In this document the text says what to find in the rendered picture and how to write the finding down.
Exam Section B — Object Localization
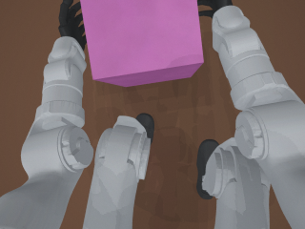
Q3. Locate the robot right upper arm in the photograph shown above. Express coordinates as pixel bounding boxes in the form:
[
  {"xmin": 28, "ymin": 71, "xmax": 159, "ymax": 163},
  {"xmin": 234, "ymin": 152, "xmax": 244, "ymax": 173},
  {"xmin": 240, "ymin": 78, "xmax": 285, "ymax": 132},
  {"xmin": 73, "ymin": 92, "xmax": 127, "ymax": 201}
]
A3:
[{"xmin": 234, "ymin": 100, "xmax": 305, "ymax": 229}]

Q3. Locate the robot left upper arm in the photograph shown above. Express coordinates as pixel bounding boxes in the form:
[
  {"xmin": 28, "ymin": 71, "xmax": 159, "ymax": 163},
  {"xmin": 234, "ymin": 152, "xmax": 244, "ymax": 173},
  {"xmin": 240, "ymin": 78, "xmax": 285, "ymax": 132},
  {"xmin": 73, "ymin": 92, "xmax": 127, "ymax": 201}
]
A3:
[{"xmin": 0, "ymin": 124, "xmax": 93, "ymax": 229}]

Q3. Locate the carton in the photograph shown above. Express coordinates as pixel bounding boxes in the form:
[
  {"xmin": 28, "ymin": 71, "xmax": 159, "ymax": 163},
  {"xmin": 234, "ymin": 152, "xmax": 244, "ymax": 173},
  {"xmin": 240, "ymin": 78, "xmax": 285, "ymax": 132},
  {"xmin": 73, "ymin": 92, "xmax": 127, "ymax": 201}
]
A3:
[{"xmin": 80, "ymin": 0, "xmax": 204, "ymax": 87}]

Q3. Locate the left robot thigh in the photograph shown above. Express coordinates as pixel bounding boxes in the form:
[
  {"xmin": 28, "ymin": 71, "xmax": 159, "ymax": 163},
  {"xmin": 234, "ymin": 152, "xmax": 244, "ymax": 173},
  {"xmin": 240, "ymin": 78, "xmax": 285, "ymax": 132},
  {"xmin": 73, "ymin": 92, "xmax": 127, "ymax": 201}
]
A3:
[{"xmin": 82, "ymin": 124, "xmax": 151, "ymax": 229}]

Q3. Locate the left robot forearm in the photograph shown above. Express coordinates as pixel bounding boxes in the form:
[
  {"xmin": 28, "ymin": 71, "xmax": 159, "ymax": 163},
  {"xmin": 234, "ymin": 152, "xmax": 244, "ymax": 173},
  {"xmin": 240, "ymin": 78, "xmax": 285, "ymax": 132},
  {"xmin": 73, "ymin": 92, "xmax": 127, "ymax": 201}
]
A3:
[{"xmin": 21, "ymin": 36, "xmax": 87, "ymax": 164}]

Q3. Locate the robot left hand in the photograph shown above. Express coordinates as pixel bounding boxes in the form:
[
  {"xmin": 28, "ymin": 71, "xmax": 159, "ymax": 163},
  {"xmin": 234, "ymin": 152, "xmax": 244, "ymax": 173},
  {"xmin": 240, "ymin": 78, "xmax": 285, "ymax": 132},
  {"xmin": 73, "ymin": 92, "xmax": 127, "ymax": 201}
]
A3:
[{"xmin": 58, "ymin": 0, "xmax": 87, "ymax": 50}]

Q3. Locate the right robot forearm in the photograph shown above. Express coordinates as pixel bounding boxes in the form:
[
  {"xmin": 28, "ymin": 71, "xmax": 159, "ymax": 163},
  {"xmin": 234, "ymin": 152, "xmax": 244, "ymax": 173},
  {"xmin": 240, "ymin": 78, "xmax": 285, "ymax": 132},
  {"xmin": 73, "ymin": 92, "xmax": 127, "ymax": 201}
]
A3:
[{"xmin": 212, "ymin": 5, "xmax": 305, "ymax": 111}]

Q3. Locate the robot right foot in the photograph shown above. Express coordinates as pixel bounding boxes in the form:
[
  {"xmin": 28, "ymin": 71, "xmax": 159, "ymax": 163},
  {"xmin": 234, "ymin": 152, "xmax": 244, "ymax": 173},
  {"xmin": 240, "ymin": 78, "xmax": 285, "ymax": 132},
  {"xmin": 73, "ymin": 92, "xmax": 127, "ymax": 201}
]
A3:
[{"xmin": 196, "ymin": 139, "xmax": 219, "ymax": 199}]

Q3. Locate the robot right hand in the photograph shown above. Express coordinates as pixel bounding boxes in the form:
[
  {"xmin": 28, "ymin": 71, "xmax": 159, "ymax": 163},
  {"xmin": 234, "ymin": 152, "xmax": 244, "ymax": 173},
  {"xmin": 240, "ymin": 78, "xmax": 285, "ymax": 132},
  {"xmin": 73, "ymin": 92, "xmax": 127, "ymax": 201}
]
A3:
[{"xmin": 197, "ymin": 0, "xmax": 233, "ymax": 18}]

